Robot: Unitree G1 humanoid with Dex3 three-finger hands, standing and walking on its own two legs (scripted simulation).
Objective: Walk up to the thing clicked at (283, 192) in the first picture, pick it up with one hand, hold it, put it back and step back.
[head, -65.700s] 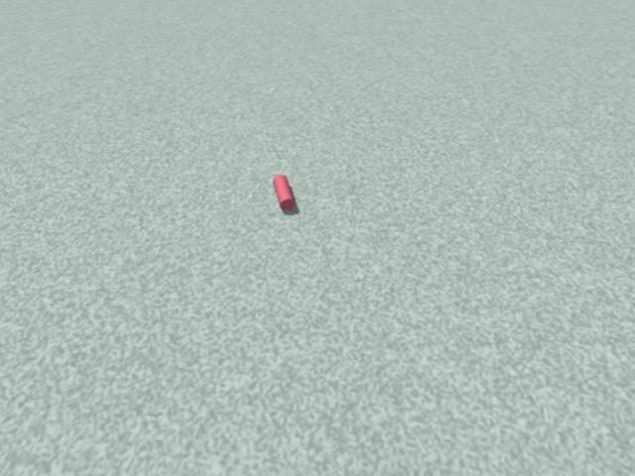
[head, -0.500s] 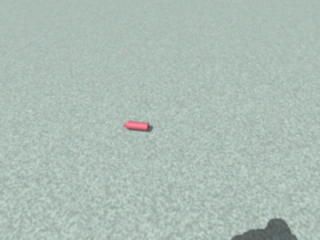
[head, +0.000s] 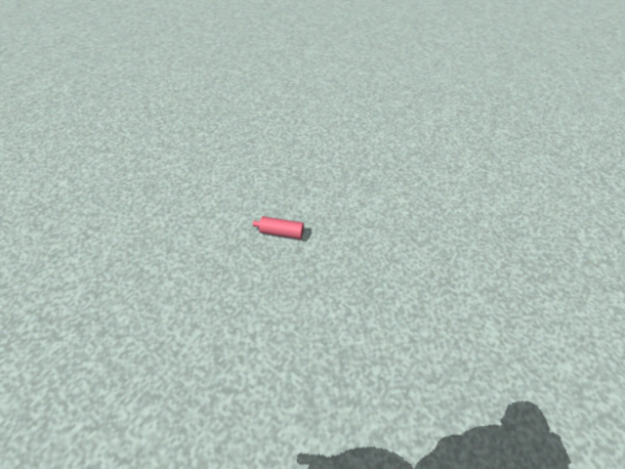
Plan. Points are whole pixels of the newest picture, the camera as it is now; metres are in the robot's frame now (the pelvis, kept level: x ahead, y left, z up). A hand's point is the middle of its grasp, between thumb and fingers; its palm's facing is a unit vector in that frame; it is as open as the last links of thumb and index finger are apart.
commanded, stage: step back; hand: left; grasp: from above
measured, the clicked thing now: (277, 227) +1.09 +0.17 -0.73
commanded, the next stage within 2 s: stand in 0.16 s
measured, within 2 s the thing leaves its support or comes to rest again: neither
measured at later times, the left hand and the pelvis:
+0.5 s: hand out of the picture +0.09 +0.25 -0.14, palm faces -0.03 -0.94 -0.34, open 7.4 cm; pelvis +0.01 +0.00 +0.02, yaw -1 degrees
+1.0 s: hand out of the picture +0.07 +0.25 -0.14, palm faces -0.04 -0.94 -0.35, open 7.4 cm; pelvis +0.00 -0.01 +0.02, yaw +0 degrees
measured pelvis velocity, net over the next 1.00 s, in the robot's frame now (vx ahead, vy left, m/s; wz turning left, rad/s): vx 0.00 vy -0.01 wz -0.01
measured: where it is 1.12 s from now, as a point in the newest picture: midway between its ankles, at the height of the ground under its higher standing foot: outside the picture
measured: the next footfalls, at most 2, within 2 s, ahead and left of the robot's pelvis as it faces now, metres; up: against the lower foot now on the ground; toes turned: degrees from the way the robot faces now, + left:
none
